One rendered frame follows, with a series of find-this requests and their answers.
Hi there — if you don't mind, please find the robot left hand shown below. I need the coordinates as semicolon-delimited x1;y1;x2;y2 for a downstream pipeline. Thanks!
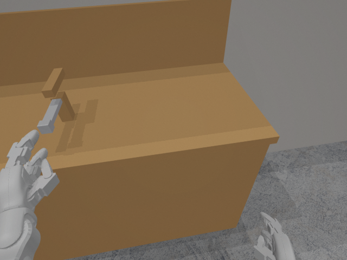
0;129;60;213

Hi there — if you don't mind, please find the tap lever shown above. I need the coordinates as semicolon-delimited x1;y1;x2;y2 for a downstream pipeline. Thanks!
37;99;63;134

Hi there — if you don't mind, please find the left robot forearm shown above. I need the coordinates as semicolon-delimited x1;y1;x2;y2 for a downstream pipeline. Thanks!
0;207;41;260

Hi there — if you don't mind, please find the counter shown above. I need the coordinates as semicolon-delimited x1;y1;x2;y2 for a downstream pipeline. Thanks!
0;0;280;260

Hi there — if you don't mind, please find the robot right hand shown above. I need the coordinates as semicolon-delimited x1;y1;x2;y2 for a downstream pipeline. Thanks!
254;212;296;260

